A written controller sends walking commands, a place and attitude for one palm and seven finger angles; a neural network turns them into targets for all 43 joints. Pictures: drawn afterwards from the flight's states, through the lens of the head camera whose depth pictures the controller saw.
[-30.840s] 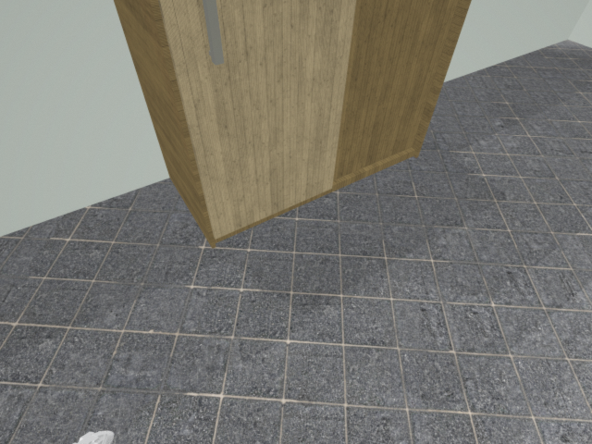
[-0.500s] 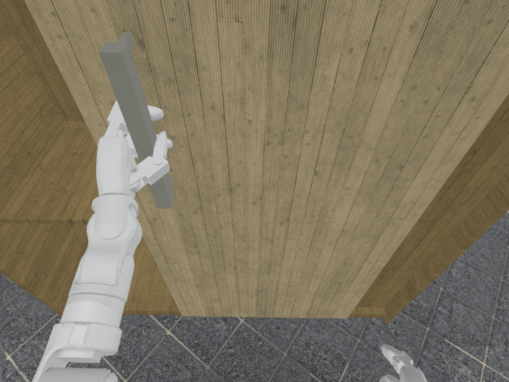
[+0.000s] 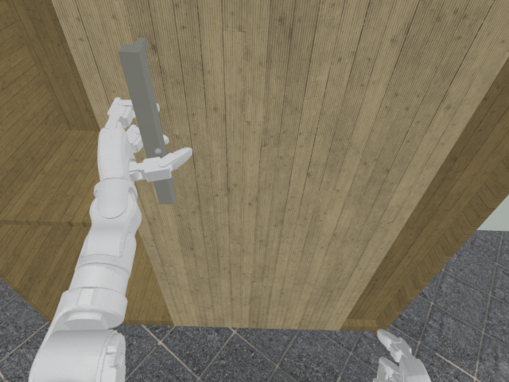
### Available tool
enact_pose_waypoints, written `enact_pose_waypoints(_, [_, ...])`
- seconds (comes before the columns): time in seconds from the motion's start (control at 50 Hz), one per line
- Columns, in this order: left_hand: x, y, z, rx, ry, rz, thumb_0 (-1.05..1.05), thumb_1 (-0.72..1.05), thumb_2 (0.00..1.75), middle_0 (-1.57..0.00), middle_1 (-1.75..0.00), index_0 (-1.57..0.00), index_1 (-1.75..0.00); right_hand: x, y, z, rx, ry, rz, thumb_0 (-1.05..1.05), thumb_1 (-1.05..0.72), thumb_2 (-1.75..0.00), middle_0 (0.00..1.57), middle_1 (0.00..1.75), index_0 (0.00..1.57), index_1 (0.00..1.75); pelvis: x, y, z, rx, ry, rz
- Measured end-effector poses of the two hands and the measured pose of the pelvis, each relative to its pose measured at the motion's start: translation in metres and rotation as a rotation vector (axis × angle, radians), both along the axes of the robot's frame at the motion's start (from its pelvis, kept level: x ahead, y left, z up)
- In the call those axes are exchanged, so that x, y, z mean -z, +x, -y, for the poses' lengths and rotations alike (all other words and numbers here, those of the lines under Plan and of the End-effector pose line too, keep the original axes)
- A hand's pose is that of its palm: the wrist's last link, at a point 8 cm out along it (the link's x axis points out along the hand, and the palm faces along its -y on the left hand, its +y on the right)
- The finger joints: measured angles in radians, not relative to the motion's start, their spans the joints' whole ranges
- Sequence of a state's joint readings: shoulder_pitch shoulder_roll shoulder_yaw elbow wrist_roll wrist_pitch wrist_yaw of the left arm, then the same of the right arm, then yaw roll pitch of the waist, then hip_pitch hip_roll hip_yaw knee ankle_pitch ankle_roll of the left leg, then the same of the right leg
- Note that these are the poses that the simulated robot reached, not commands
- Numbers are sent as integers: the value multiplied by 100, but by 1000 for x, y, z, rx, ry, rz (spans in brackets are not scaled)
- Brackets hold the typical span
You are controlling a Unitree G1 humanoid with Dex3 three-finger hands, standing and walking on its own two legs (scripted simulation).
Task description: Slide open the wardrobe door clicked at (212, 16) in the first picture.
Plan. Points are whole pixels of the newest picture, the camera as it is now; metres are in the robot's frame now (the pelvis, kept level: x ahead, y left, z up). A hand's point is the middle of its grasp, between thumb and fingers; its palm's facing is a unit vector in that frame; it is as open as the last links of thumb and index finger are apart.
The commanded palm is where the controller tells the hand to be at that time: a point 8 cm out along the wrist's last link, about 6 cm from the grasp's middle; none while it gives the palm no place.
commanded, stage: loosen the grip on the handle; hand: left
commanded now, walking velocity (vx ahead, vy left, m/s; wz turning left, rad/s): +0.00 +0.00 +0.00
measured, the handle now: (156, 131) +0.45 +0.19 +0.18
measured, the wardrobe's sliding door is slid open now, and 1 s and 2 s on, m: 0.44 0.44 0.44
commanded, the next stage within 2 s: slip the hand off the handle in 0.32 s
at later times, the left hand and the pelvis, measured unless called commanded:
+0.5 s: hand (157, 155) +0.40 +0.17 +0.17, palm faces +0.16 -0.98 -0.09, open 14.8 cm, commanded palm +0.37 +0.23 +0.17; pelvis +0.04 -0.01 +0.00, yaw -2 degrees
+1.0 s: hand (112, 156) +0.39 +0.23 +0.18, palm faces +0.20 -0.97 -0.10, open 14.7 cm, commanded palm +0.35 +0.28 +0.17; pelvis +0.04 +0.00 +0.00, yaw -1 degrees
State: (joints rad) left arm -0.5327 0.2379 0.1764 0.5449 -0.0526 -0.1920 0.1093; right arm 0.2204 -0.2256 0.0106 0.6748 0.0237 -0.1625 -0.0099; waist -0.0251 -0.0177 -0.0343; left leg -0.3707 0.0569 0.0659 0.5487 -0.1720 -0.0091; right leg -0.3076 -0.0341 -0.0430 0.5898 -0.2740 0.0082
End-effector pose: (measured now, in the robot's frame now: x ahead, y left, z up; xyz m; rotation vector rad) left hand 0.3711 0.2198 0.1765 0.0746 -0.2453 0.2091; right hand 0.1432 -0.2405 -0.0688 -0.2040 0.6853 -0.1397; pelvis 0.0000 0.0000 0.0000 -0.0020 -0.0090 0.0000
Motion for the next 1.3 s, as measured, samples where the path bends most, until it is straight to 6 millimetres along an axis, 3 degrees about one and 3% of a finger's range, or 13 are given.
enact_pose_waypoints(0.14, [3,-2,0,17,42,40,-1,-32,31,-43,-135,-20,-126,16,-30,20,49,-13,-78,1,-90,-90,20,30,21,30,4,2,7,18,0,-4])
enact_pose_waypoints(0.22, [3,0,-3,36,80,56,-1,-45,25,-38,-130,-21,-123,25,-41,26,76,-17,-140,1,-90,-90,20,30,20,30,3,8,10,26,0,-11])
enact_pose_waypoints(0.3, [3,1,-3,54,67,64,-1,-51,22,-36,-127,-23,-120,30,-39,27,82,-14,-171,2,-90,-90,20,30,20,30,2,17,11,26,-2,-19])
enact_pose_waypoints(0.52, [3,-1,-5,60,60,59,-1,-55,20,-37,-124,-23,-114,21,19,14,27,6,-84,2,-90,-90,20,30,20,30,-1,38,10,27,4,-36])
enact_pose_waypoints(0.62, [3,-1,-16,52,53,43,-1,-56,20,-38,-122,-25,-114,12,45,8,14,10,-27,2,-90,-90,20,30,21,30,-1,43,10,27,5,-36])
enact_pose_waypoints(0.72, [2,-7,-35,6,50,42,-2,-56,20,-35,-120,-25,-115,7,57,5,-2,8,-1,1,-90,-90,20,30,21,30,0,46,9,25,3,-37])
enact_pose_waypoints(0.86, [1,-17,-56,-4,63,41,-2,-56,20,-29,-117,-26,-115,12,53,4,-11,-7,-30,1,-90,-90,20,30,21,30,1,45,7,10,-3,-36])
enact_pose_waypoints(1.08, [-3,-19,-70,13,64,48,-2,-56,20,-26,-115,-26,-115,21,23,5,34,-10,-79,1,-90,-90,20,30,21,30,2,40,3,18,-5,-42])
enact_pose_waypoints(1.18, [-1,-38,-64,37,75,68,-2,-55,20,-26,-115,-26,-115,20,17,4,42,0,-62,2,-90,-90,20,30,21,30,2,39,0,26,-5,-35])
enact_pose_waypoints(1.3, [5,-68,-65,14,70,61,-2,-56,20,-26,-115,-26,-115,15,25,0,17,-1,-17,2,-90,-90,20,30,21,30,2,35,0,24,-4,-16])
